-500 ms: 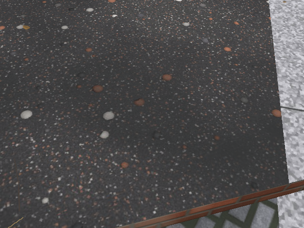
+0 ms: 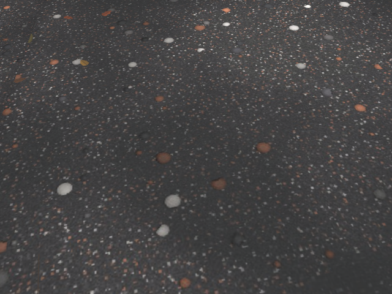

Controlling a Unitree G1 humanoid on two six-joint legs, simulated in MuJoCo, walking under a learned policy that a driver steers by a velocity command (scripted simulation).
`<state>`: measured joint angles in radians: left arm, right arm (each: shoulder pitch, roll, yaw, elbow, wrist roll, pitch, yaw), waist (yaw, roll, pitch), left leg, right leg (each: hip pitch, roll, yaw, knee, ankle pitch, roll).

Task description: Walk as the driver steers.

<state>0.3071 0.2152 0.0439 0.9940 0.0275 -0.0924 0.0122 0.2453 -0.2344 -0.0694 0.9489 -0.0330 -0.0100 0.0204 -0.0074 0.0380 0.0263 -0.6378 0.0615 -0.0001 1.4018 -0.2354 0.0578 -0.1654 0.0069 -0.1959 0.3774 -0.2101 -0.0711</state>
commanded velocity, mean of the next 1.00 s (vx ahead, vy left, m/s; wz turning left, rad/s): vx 0.50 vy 0.00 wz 0.52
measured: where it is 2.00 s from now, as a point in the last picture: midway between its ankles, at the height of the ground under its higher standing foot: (109, 173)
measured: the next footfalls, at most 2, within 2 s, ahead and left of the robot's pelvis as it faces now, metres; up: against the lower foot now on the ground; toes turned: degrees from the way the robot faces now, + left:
left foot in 0.36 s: +0.39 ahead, +0.14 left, +0.14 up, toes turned +15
right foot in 0.90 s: +0.76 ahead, +0.17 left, +0.14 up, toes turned +35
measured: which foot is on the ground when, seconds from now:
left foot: up 0.00-0.34, down 0.36-0.90, up 0.92-1.00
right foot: down 0.00-0.38, up 0.40-0.88, down 0.90-1.00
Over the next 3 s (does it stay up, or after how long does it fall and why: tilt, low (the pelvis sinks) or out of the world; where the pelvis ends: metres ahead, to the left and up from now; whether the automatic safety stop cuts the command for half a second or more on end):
stays up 0.94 0.37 0.13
